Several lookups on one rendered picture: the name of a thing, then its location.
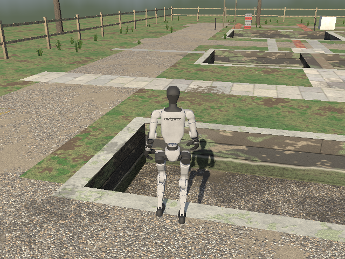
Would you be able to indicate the right robot thigh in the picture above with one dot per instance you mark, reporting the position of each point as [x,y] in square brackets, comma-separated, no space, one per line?
[185,158]

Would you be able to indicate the robot left upper arm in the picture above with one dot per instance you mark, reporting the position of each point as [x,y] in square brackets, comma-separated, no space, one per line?
[153,124]

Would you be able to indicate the robot left hand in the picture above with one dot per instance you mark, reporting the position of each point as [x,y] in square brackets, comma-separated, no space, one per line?
[149,152]

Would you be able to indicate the robot head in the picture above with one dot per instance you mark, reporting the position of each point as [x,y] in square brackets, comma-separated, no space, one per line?
[173,94]

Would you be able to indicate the robot right hand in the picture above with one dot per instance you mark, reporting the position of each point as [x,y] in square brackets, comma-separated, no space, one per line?
[191,143]

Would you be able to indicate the robot right forearm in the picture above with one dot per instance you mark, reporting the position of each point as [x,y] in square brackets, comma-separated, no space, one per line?
[195,140]

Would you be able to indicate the robot right upper arm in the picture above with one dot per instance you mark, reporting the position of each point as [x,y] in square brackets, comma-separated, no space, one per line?
[192,122]

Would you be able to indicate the robot left forearm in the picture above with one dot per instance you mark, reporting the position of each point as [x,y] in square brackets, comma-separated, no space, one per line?
[149,143]

